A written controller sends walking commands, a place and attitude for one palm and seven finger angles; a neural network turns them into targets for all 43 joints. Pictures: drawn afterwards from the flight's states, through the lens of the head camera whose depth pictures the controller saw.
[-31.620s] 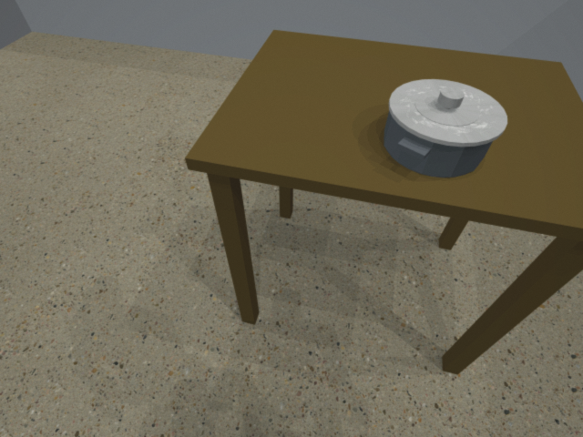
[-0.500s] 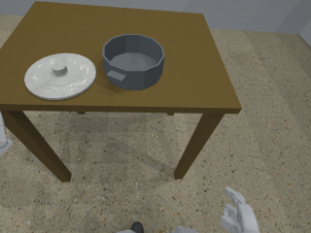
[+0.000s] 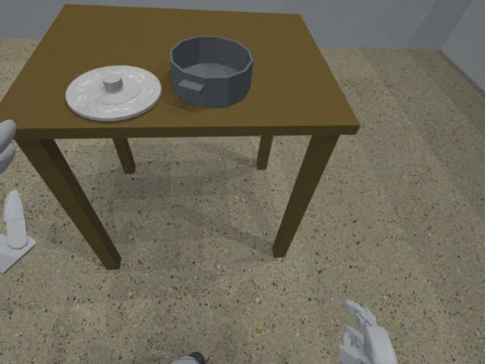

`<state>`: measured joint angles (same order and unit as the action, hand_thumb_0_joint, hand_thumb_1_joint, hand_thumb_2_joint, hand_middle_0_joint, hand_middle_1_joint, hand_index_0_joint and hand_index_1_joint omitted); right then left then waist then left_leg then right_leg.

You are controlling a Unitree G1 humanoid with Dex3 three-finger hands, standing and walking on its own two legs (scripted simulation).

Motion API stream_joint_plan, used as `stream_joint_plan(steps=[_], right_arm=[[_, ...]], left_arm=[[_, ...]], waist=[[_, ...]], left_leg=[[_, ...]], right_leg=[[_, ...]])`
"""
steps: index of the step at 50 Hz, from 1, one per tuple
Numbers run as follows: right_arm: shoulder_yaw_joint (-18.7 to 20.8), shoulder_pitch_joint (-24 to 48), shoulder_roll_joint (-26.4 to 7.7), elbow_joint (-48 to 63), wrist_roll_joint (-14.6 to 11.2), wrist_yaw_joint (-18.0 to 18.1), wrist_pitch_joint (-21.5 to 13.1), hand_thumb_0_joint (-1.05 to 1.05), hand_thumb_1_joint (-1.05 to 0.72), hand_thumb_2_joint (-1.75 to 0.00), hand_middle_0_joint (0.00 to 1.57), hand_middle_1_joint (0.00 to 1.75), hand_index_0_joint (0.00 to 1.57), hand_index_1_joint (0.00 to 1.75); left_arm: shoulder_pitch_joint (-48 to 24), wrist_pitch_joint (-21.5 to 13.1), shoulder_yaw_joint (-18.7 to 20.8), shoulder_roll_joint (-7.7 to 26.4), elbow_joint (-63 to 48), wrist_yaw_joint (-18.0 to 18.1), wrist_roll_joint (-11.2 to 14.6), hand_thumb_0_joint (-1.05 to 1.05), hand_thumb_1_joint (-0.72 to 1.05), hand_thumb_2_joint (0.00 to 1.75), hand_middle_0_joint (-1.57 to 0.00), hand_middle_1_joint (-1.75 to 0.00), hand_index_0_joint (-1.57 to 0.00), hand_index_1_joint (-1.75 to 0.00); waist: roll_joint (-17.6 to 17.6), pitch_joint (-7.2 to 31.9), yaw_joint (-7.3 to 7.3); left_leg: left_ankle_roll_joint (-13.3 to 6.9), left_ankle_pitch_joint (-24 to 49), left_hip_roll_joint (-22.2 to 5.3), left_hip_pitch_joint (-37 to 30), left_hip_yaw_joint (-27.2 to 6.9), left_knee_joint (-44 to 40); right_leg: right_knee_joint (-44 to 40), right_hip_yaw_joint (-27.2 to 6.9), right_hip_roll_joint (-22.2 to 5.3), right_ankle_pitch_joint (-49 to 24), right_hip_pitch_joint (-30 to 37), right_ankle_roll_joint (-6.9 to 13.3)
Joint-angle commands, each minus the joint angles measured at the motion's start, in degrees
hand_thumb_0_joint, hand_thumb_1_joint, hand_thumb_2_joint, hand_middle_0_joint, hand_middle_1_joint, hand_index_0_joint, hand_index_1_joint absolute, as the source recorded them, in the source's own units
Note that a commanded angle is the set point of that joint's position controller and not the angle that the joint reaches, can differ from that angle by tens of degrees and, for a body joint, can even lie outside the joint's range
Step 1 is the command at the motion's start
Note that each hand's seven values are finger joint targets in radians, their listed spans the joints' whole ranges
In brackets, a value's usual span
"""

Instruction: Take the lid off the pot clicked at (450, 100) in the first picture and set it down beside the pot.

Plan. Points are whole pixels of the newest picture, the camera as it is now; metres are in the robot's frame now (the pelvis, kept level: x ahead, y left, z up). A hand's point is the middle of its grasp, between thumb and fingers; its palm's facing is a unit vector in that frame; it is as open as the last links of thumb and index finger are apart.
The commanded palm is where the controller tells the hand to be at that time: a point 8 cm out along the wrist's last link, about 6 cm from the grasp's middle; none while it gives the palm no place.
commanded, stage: stop stepping back and stand still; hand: left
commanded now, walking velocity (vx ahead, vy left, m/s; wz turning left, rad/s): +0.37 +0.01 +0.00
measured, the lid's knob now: (112, 81) +0.68 +0.30 +0.07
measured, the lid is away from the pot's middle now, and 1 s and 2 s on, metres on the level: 0.23 0.23 0.23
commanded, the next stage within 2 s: let the arm hang, fingers relaxed in 1.66 s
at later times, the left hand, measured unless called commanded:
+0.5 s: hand out of the picture +0.09 +0.26 +0.22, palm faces +0.44 -0.79 -0.42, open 7.5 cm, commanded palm +0.04 +0.32 +0.25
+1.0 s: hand out of the picture +0.03 +0.18 -0.18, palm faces +0.19 -0.97 -0.12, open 6.9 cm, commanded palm none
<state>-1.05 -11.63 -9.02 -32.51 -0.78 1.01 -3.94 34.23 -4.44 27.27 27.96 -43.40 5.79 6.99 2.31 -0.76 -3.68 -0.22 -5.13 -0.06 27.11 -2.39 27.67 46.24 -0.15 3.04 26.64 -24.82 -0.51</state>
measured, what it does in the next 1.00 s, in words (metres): steps on the spot: right foot, then left foot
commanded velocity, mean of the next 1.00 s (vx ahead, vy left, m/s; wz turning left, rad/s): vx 0.10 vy -0.02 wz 0.00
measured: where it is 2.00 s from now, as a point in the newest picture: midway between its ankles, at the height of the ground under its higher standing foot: outside the picture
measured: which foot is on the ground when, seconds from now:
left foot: down 0.00-0.06, up 0.08-0.28, down 0.30-1.00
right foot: up 0.00-0.04, down 0.06-1.00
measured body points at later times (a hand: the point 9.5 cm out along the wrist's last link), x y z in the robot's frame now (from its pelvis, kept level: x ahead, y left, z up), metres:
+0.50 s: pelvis -0.06 +0.03 +0.00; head -0.08 +0.03 +0.45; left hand +0.06 +0.30 +0.24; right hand +0.12 -0.20 -0.08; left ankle -0.09 +0.20 -0.73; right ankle -0.03 -0.08 -0.73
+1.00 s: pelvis -0.04 +0.02 -0.02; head +0.02 +0.03 +0.43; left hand +0.02 +0.24 -0.17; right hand +0.03 -0.24 -0.16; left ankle -0.08 +0.17 -0.73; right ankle +0.00 -0.12 -0.73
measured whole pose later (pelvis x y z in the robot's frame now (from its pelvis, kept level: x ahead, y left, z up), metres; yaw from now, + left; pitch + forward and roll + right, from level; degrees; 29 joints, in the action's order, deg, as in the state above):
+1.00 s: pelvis -0.04 +0.02 -0.02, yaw +12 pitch +2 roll +1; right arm 2.0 -15.4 -13.9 -49.3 1.6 0.3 2.5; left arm 11.2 1.9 1.5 7.1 45.5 0.7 1.7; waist 1.6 -6.6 -4.6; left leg 2.7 -22.2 -1.4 22.2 -2.8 42.2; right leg 43.6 -3.6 -1.5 21.2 -24.4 -2.0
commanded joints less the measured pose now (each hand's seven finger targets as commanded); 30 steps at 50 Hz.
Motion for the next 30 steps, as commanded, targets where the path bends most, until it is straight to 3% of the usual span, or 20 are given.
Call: stream_joint_plan(steps=[1, 2, 3, 4, 5, 6, 8, 10, 14, 16, 18, 19, 21, 22, 23, 26, 27, 28, 29, 30], right_arm=[[3.0, 4.4, -8.2, 9.1, 0.3, 1.4, -2.3, 0.00, -0.90, -0.90, 0.20, 0.30, 0.20, 0.30], [3.7, 3.1, -7.1, 6.8, 0.4, 1.4, -2.0, 0.00, -0.90, -0.90, 0.20, 0.30, 0.20, 0.30], [4.8, 2.1, -8.7, 4.7, 0.1, 1.7, -1.8, 0.00, -0.90, -0.90, 0.20, 0.30, 0.20, 0.30], [4.7, 1.5, -9.7, 2.8, 0.6, 2.4, -1.6, 0.00, -0.90, -0.90, 0.20, 0.30, 0.20, 0.30], [6.1, 0.5, -10.3, 1.5, 0.4, 2.9, -0.7, 0.00, -0.90, -0.90, 0.20, 0.30, 0.20, 0.30], [6.4, 1.1, -9.9, 2.2, -0.6, 3.4, -0.2, 0.00, -0.90, -0.90, 0.20, 0.30, 0.20, 0.30], [6.1, 3.0, -11.2, 2.7, -1.4, 4.0, 0.0, 0.00, -0.90, -0.90, 0.20, 0.30, 0.20, 0.30], [4.8, 3.0, -10.7, 1.7, -1.8, 4.8, -1.4, 0.00, -0.90, -0.90, 0.20, 0.30, 0.20, 0.30], [4.6, 6.7, -10.6, 4.9, -1.7, 4.6, -3.4, 0.00, -0.90, -0.90, 0.20, 0.30, 0.20, 0.30], [5.1, 5.0, -11.2, 5.9, -1.6, 3.8, -3.7, 0.00, -0.90, -0.90, 0.20, 0.30, 0.20, 0.30], [4.6, 5.2, -9.9, 6.0, -1.3, 3.2, -4.5, 0.00, -0.90, -0.90, 0.20, 0.30, 0.20, 0.30], [4.2, 6.1, -10.0, 6.5, -1.0, 3.0, -4.7, 0.00, -0.90, -0.90, 0.20, 0.30, 0.20, 0.30], [3.0, 7.6, -9.6, 6.7, -0.6, 2.7, -5.0, 0.00, -0.90, -0.90, 0.20, 0.30, 0.20, 0.30], [2.9, 7.4, -9.0, 6.6, -0.8, 2.8, -5.1, 0.00, -0.90, -0.90, 0.20, 0.30, 0.20, 0.30], [3.1, 6.5, -9.1, 6.3, -1.1, 3.0, -5.1, 0.00, -0.90, -0.90, 0.20, 0.30, 0.20, 0.30], [3.8, 5.0, -9.3, 5.2, -1.1, 3.4, -4.3, 0.00, -0.90, -0.90, 0.20, 0.30, 0.20, 0.30], [4.3, 4.8, -9.2, 4.7, -1.1, 3.5, -3.9, 0.00, -0.90, -0.90, 0.20, 0.30, 0.20, 0.30], [4.6, 4.9, -8.6, 4.4, -1.2, 3.5, -3.5, 0.00, -0.90, -0.90, 0.20, 0.30, 0.20, 0.30], [4.3, 4.7, -8.2, 3.2, -1.7, 3.2, -3.1, 0.00, -0.90, -0.90, 0.20, 0.30, 0.20, 0.30], [4.2, 4.8, -8.6, 2.8, -1.7, 2.8, -2.5, 0.00, -0.90, -0.90, 0.20, 0.30, 0.20, 0.30]], left_arm=[[9.4, -7.3, 12.6, 14.4, -32.1, 3.9, -2.0, 0.00, 0.90, 0.90, -0.20, -0.30, -0.20, -0.30], [9.5, -7.4, 13.2, 14.8, -28.8, 4.2, -2.2, 0.00, 0.90, 0.90, -0.20, -0.30, -0.20, -0.30], [5.2, -7.2, 13.6, 14.4, -26.1, 4.4, -1.5, 0.00, 0.90, 0.90, -0.20, -0.30, -0.20, -0.30], [-1.1, -6.9, 15.0, 13.8, -15.5, 5.3, -0.4, 0.00, 0.90, 0.90, -0.20, -0.30, -0.20, -0.30], [-6.6, -6.3, 14.2, 12.9, -4.3, 5.3, -0.6, 0.00, 0.90, 0.90, -0.20, -0.30, -0.20, -0.30], [-9.9, -5.7, 11.1, 9.0, 9.0, 5.3, -0.4, 0.00, 0.90, 0.90, -0.20, -0.30, -0.20, -0.30], [-17.3, -5.7, 9.2, 8.3, 12.5, 4.8, -0.7, 0.00, 0.90, 0.90, -0.20, -0.30, -0.20, -0.30], [-15.9, -4.4, 6.7, 7.0, 16.9, 4.2, -1.4, 0.00, 0.90, 0.90, -0.20, -0.30, -0.20, -0.30], [-14.8, -4.9, -1.4, 1.5, 9.8, 3.3, -1.7, 0.00, 0.90, 0.90, -0.20, -0.30, -0.20, -0.30], [-12.3, -6.2, 1.1, 5.5, -0.5, 3.1, -1.9, 0.00, 0.90, 0.90, -0.20, -0.30, -0.20, -0.30], [-7.4, -7.8, 4.6, 8.5, -11.8, 3.0, -1.5, 0.00, 0.90, 0.90, -0.20, -0.30, -0.20, -0.30], [-8.1, -8.5, 7.0, 12.0, -19.3, 3.1, -1.7, 0.00, 0.90, 0.90, -0.20, -0.30, -0.20, -0.30], [-5.8, -8.5, 4.6, 8.5, -22.6, 4.1, -2.4, 0.00, 0.90, 0.90, -0.20, -0.30, -0.20, -0.30], [-5.8, -8.0, 4.0, 7.8, -22.6, 4.7, -3.0, 0.00, 0.90, 0.90, -0.20, -0.30, -0.20, -0.30], [-6.3, -7.6, 4.3, 7.6, -21.7, 5.4, -3.1, 0.00, 0.90, 0.90, -0.20, -0.30, -0.20, -0.30], [-9.4, -5.8, 5.9, 7.5, -11.8, 6.7, -2.6, 0.00, 0.90, 0.90, -0.20, -0.30, -0.20, -0.30], [-12.1, -5.5, 6.5, 7.8, -7.8, 6.8, -2.6, 0.00, 0.90, 0.90, -0.20, -0.30, -0.20, -0.30], [-13.1, -5.3, 7.3, 8.6, -4.2, 6.8, -2.2, 0.00, 0.90, 0.90, -0.20, -0.30, -0.20, -0.30], [-12.4, -4.8, 6.0, 6.8, 0.7, 6.6, -1.9, 0.00, 0.90, 0.90, -0.20, -0.30, -0.20, -0.30], [-14.1, -5.2, 6.5, 7.5, 1.1, 6.2, -1.7, 0.00, 0.90, 0.90, -0.20, -0.30, -0.20, -0.30]], waist=[[-19.2, 11.7, 5.22], [-4.0, 10.4, 4.69], [3.3, 7.3, 4.13], [-0.7, 5.0, 1.59], [0.1, 9.7, 0.71], [3.0, 6.0, 0.10], [5.0, 2.3, 0.99], [4.5, -2.2, 1.78], [6.5, -3.2, 3.05], [11.6, 2.5, 3.20], [4.0, 5.5, 2.77], [-6.3, 5.0, 2.74], [-24.8, -0.2, 3.99], [-26.0, -2.3, 4.30], [-24.4, -2.4, 4.47], [-12.0, 1.6, 4.13], [-5.8, 3.0, 3.69], [5.1, 4.2, 3.54], [9.8, 3.0, 3.25], [8.6, 3.2, 3.52]], left_leg=[[0.8, -34.2, -2.3, 10.8, -1.5, -7.0], [2.5, -26.1, 1.2, 7.6, 2.4, 14.7], [2.7, -19.7, 1.1, 4.8, -1.3, 33.8], [2.5, -17.7, -0.7, 3.4, -4.7, 38.5], [1.7, -14.1, -2.8, -0.6, -6.2, 39.5], [1.2, -14.2, -4.0, -2.5, -4.8, 34.4], [0.1, -16.4, -4.8, -10.4, -1.8, 22.5], [-1.8, -20.2, -3.0, -13.3, 3.8, 7.4], [-3.7, -21.0, -2.7, -6.2, 2.3, 0.4], [-2.7, -10.0, -2.9, -6.2, 4.2, 1.8], [-2.7, -10.3, -3.6, -8.6, 4.1, -1.1], [-3.0, -12.7, -4.8, -10.1, 1.7, -5.3], [-5.1, -16.1, -11.8, -9.6, -9.3, -15.2], [-5.6, -18.6, -13.3, -8.9, -9.2, -16.1], [-5.4, -19.2, -13.3, -7.4, -7.3, -14.6], [-3.1, -19.7, -9.0, -5.5, 0.0, -3.5], [-2.0, -20.7, -5.4, -4.4, 3.6, 4.9], [-0.8, -21.3, -1.6, -1.9, 5.5, 15.6], [-0.5, -21.9, -0.9, 0.5, 5.0, 24.2], [-0.8, -23.8, -2.7, 1.9, 2.8, 28.0]], right_leg=[[-22.6, 1.8, -3.0, -0.8, 26.9, 4.1], [-32.7, -12.3, -15.4, 4.0, 19.0, 9.1], [-39.8, -26.9, -26.5, 2.1, 6.3, 13.3], [-38.0, -22.0, -26.4, -8.3, 0.9, 13.2], [-34.4, -15.6, -23.9, -0.7, 0.7, 11.2], [-34.0, -13.6, -21.0, 3.6, -1.6, 9.0], [-32.2, -9.0, -19.5, 8.2, -5.2, 7.6], [-29.8, -5.4, -16.6, 13.2, -4.5, 5.8], [-27.5, -5.2, -11.8, 5.9, 7.7, 3.6], [-23.8, -5.0, -12.3, -7.0, 15.7, 3.9], [-19.5, -1.5, -13.2, -10.7, 14.7, 3.6], [-15.4, 0.4, -11.2, -6.5, 11.4, 2.7], [-4.6, 7.1, -3.2, -4.7, 4.8, 0.0], [-5.1, 6.8, -3.1, -3.6, 3.5, -0.2], [-8.4, 6.7, -3.2, -3.7, 6.0, -0.1], [-17.6, 4.6, -3.3, -6.5, 15.1, 1.8], [-20.4, -2.6, -6.7, -5.0, 15.4, 4.3], [-25.6, -15.7, -13.2, -3.1, 15.3, 7.6], [-30.4, -22.5, -19.0, -2.5, 14.0, 10.2], [-31.1, -21.1, -20.4, -4.1, 14.5, 11.1]])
